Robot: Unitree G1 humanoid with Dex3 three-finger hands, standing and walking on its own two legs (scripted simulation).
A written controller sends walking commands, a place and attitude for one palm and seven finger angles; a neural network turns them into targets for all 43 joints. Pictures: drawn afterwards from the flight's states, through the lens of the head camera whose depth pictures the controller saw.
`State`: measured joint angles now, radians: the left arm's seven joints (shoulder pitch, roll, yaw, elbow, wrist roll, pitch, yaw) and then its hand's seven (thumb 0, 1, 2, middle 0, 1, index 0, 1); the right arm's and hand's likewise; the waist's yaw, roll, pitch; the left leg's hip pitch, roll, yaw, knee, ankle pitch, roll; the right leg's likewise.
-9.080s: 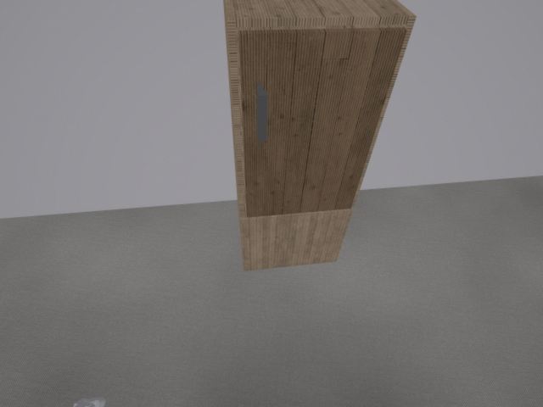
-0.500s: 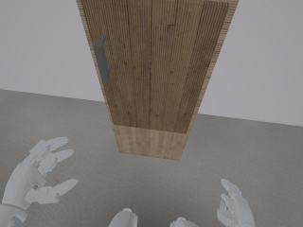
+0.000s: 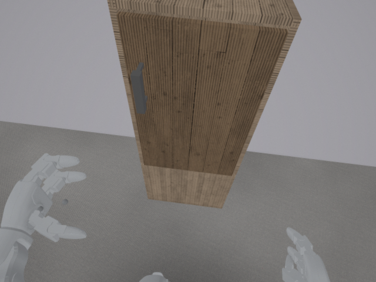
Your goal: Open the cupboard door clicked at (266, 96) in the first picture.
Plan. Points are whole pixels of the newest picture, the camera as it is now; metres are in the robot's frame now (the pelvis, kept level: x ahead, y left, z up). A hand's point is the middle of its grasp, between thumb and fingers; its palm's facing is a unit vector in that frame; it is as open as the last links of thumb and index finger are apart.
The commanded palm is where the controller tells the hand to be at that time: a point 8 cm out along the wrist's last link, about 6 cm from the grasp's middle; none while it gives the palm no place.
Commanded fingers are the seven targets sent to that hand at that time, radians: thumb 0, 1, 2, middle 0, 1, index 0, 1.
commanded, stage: raise the hand with hooked fingers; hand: left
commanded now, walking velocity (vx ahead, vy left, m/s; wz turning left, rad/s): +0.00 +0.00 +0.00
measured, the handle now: (141, 88) +0.56 +0.16 +0.09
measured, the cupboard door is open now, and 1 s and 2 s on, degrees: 0 0 0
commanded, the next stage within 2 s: move the hooked fingers beside the handle in 0.86 s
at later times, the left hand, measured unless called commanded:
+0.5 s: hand (51, 164) +0.30 +0.28 +0.10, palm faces -0.03 -1.00 -0.03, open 14.0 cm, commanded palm +0.27 +0.33 +0.11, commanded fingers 0.00 -0.50 0.30 -0.30 -1.20 -0.30 -1.20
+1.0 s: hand (61, 168) +0.30 +0.26 +0.10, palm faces -0.02 -1.00 -0.02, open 14.0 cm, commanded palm +0.28 +0.31 +0.11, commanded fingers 0.00 -0.50 0.30 -0.30 -1.20 -0.30 -1.20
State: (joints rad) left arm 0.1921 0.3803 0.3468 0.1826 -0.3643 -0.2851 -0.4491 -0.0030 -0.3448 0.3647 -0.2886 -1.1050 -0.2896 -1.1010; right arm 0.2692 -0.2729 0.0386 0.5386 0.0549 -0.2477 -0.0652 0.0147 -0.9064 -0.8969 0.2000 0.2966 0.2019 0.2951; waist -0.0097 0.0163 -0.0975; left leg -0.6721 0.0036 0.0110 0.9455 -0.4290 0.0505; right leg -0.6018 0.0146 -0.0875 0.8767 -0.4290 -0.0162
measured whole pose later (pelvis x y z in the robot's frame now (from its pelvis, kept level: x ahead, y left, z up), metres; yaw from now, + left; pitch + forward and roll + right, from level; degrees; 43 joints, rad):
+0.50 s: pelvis +0.01 +0.01 +0.02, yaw +0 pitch +7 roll -3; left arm -0.07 0.47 0.43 0.41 -0.36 -0.17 -0.54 -0.01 -0.50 0.30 -0.30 -1.20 -0.30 -1.20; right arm 0.30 -0.29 0.06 0.55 0.06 -0.20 -0.08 0.01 -0.90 -0.90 0.20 0.30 0.20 0.30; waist -0.01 0.01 -0.08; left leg -0.57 -0.01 0.03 0.83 -0.39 0.06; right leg -0.50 0.01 -0.07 0.76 -0.38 -0.01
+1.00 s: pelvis +0.01 -0.01 +0.02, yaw +0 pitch +7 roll -2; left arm -0.06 0.45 0.43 0.45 -0.36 -0.20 -0.54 -0.01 -0.50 0.30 -0.30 -1.20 -0.30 -1.20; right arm 0.28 -0.28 0.06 0.56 0.06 -0.18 -0.08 0.01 -0.91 -0.90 0.20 0.30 0.20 0.30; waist -0.01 0.02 -0.08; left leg -0.57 0.01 0.02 0.82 -0.38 0.04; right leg -0.51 0.02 -0.08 0.77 -0.39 -0.03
